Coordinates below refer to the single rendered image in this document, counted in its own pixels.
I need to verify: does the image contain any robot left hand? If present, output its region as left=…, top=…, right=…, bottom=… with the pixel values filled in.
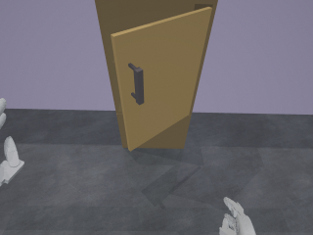
left=0, top=98, right=24, bottom=186

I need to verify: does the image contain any handle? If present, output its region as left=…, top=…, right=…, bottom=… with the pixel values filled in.
left=128, top=63, right=145, bottom=106

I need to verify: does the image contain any cupboard door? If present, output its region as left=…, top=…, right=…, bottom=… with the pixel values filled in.
left=111, top=7, right=212, bottom=152

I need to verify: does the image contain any robot right hand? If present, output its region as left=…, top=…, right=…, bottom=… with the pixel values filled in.
left=219, top=197, right=256, bottom=235

